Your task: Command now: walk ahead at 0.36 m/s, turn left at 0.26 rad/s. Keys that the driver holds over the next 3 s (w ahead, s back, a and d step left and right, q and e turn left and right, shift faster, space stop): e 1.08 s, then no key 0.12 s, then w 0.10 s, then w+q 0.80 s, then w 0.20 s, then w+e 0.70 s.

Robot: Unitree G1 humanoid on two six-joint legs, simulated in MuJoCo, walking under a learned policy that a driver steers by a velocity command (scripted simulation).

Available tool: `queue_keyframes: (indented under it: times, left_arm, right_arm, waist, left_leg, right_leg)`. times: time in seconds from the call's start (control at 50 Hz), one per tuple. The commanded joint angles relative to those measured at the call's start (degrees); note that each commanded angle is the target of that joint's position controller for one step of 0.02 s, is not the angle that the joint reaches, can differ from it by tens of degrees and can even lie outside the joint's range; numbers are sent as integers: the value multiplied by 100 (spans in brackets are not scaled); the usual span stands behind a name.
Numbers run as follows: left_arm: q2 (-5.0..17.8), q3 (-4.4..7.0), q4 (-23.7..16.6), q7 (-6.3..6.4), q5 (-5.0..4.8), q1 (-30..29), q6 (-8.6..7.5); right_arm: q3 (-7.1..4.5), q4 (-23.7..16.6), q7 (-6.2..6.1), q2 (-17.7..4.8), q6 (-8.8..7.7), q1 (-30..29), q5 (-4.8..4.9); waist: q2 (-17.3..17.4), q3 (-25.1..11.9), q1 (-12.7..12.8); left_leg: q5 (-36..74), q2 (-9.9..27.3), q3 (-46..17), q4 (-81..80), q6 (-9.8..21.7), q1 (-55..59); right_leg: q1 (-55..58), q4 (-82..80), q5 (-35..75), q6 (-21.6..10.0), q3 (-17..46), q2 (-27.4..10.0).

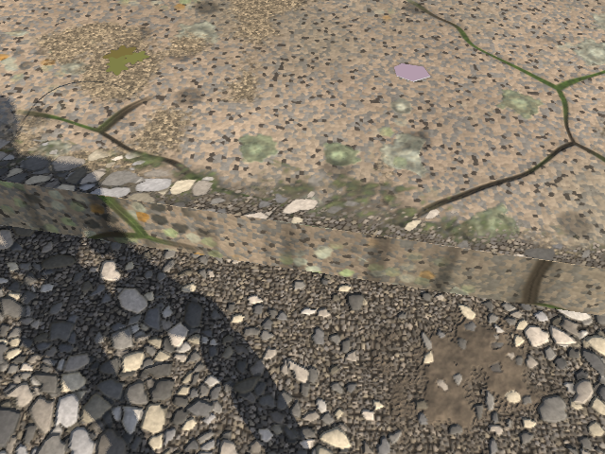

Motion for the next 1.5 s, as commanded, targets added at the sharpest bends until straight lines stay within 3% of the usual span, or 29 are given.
queue_keyframes:
  times: [0.02,0.1,0.16,0.18,0.2,0.22,0.24,0.28,0.32,0.38,0.5,0.64,0.72,0.74,0.76,0.78,0.8,0.84,0.98,1.14,1.18,1.2,1.22,1.24,1.26,1.3,1.32,1.4,1.5]
  left_arm:
    - [201,-10,-314,-19,-47,-187,-82]
    - [256,-46,-251,1,-109,-276,-165]
    - [549,66,211,71,-76,960,-282]
    - [638,98,385,101,-63,1481,-367]
    - [1155,206,393,127,-35,1885,-397]
    - [1366,270,328,86,-158,1633,-302]
    - [1062,244,199,24,-373,1314,-213]
    - [618,148,58,35,-317,663,-79]
    - [596,152,125,86,-285,639,15]
    - [804,247,140,77,-208,694,63]
    - [968,367,115,111,-162,786,238]
    - [1020,454,102,94,-106,720,353]
    - [961,452,14,45,-200,344,423]
    - [723,390,-40,58,-260,473,405]
    - [457,342,-152,79,-340,608,360]
    - [972,454,-28,117,-79,562,329]
    - [1055,492,27,87,-51,619,326]
    - [901,468,187,10,-36,930,415]
    - [735,312,-51,-153,-154,270,564]
    - [588,175,-269,-146,-251,136,566]
    - [532,145,-182,-93,-228,406,501]
    - [579,134,-128,-43,-150,541,425]
    - [898,170,-105,16,-36,713,328]
    - [1728,361,-103,35,-111,918,303]
    - [1549,381,94,62,-141,1332,296]
    - [791,114,83,68,-103,694,294]
    - [705,66,80,113,-122,552,246]
    - [829,83,300,123,-103,899,-54]
    - [769,82,533,160,-91,1234,-234]
  right_arm:
    - [-94,-181,-55,-653,-93,261,-7]
    - [-5,-51,-129,-596,-93,309,-104]
    - [-30,-63,-224,-770,-105,-117,-124]
    - [-39,-96,-230,-824,-114,-208,-77]
    - [9,-299,-252,-640,-147,36,-48]
    - [53,-209,-222,-282,-76,900,79]
    - [45,-92,-214,-580,19,673,-157]
    - [23,-249,-163,-611,104,-142,-221]
    - [50,-354,-131,-503,277,-279,-221]
    - [84,-385,-164,-395,417,-292,-188]
    - [60,-601,-247,-501,484,-1017,-143]
    - [113,-729,-314,-498,334,-1134,-17]
    - [102,-582,-401,-575,202,-327,33]
    - [8,-628,-457,-984,180,-401,-41]
    - [-110,-870,-465,-1562,215,-815,-125]
    - [-89,-947,-424,-1433,246,-1247,-214]
    - [27,-999,-392,-987,236,-1343,-179]
    - [108,-1066,-357,-713,208,-1591,-109]
    - [-8,-864,-316,-930,239,-570,-115]
    - [-123,-777,-139,-1121,259,-725,-154]
    - [-130,-734,-114,-1130,303,-848,-94]
    - [-118,-682,-114,-1082,330,-812,-57]
    - [-25,-713,-81,-725,343,-583,-97]
    - [129,-1087,-83,-255,356,-823,-133]
    - [29,-1017,-127,-737,418,-1088,-226]
    - [-47,-854,40,-865,396,-1069,-124]
    - [-71,-754,118,-890,361,-967,-152]
    - [-58,-440,230,-697,276,-721,-154]
    - [-96,-477,225,-610,235,-1025,-138]
  waist:
    - [571,-150,-27]
    - [734,-212,-109]
    - [652,-500,516]
    - [418,-726,786]
    - [-409,-1312,698]
    - [-1322,-2058,191]
    - [-395,-1927,195]
    - [163,-763,149]
    - [-53,-525,47]
    - [-176,-712,49]
    - [-468,-550,362]
    - [-540,-542,444]
    - [-538,-506,-1]
    - [145,-452,131]
    - [1444,-494,288]
    - [958,-187,349]
    - [688,-214,476]
    - [805,-236,659]
    - [1101,-381,17]
    - [1365,-515,29]
    - [1250,-559,248]
    - [975,-562,386]
    - [-103,-855,371]
    - [-1391,-719,423]
    - [-819,-653,779]
    - [-629,125,404]
    - [-808,270,324]
    - [-326,144,313]
    - [-259,407,435]
  left_leg:
    - [4230,1338,-486,-118,327,149]
    - [4621,1470,-299,137,75,511]
    - [5351,1543,-204,1360,-78,748]
    - [4559,1274,-4,2319,-185,508]
    - [1859,724,314,4035,-339,-473]
    - [-2238,-90,378,5565,-551,-1828]
    - [-1916,294,-52,5801,-576,-1998]
    - [-1444,637,-33,5569,-675,-2349]
    - [-1206,772,41,5060,-798,-2066]
    - [-1070,711,131,4620,-916,-1905]
    - [-903,751,27,3649,-1025,-2333]
    - [-1154,497,-67,2574,-848,-1852]
    - [-539,383,-20,392,-548,-308]
    - [-912,1192,-827,-416,-362,55]
    - [-1458,2764,-2604,-923,215,97]
    - [-616,3061,-2494,-766,583,-777]
    - [271,2785,-1988,-524,580,-1045]
    - [1264,2096,-879,-197,271,-812]
    - [3049,2250,-306,334,449,747]
    - [3084,2419,122,668,411,112]
    - [2803,2323,236,1042,228,-92]
    - [2312,2210,394,1364,-54,-459]
    - [553,1857,768,2248,-436,-1371]
    - [-2286,826,1135,3022,-692,-2726]
    - [-2311,1081,458,3710,-667,-2832]
    - [-1343,1224,311,3641,-611,-2988]
    - [-981,1230,366,3584,-638,-3036]
    - [-223,1140,313,3924,-654,-3131]
    - [87,1006,-140,3879,-762,-3905]
  right_leg:
    - [286,-759,624,-106,-433,321]
    - [946,-1556,768,-462,-548,630]
    - [2092,-2291,546,-817,-435,942]
    - [2846,-2787,1684,-922,-243,759]
    - [4060,-2171,4759,-1336,1087,-492]
    - [5020,-2300,6685,-2482,2821,-1635]
    - [4533,-2658,5461,-2434,2819,-1366]
    - [3295,-3111,3410,-2090,1965,-746]
    - [2573,-3419,2423,-1802,1579,-310]
    - [2284,-3525,1509,-1679,1520,-73]
    - [2331,-3865,-1287,-1457,2251,60]
    - [2452,-3674,-1030,-1388,2837,121]
    - [1795,-3428,-1084,-903,2840,513]
    - [1307,-2801,-1904,-543,2368,990]
    - [579,-1206,-2195,-268,963,1931]
    - [520,56,-2225,-200,583,1605]
    - [890,682,-2006,-198,601,1425]
    - [835,1478,-1539,-170,458,1379]
    - [322,816,-1710,125,70,1096]
    - [1909,-1056,-1916,-242,-461,1018]
    - [2512,-2232,-1182,-400,-528,1071]
    - [3081,-3264,-243,-468,-368,1003]
    - [4069,-3825,-334,-633,926,70]
    - [4280,-3749,435,-1466,2653,-1371]
    - [4024,-3797,-520,-1907,2613,-1404]
    - [3503,-4379,-2516,-1551,2033,-699]
    - [3570,-4556,-2390,-1383,1788,-491]
    - [3851,-4573,-1187,-1308,1015,-402]
    - [4093,-4760,-1100,-1385,670,-691]
Next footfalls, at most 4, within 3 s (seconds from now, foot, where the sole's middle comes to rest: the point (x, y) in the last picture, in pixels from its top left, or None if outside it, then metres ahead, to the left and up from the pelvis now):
0.18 right None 0.26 -0.11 -0.78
0.74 left None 0.24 0.08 -0.78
1.22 right None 0.12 -0.10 -0.78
1.78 left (318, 438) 0.49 -0.05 -0.78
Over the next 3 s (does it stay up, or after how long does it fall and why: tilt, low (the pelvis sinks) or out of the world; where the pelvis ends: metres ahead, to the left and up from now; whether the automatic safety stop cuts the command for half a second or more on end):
stays up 0.94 -0.15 0.09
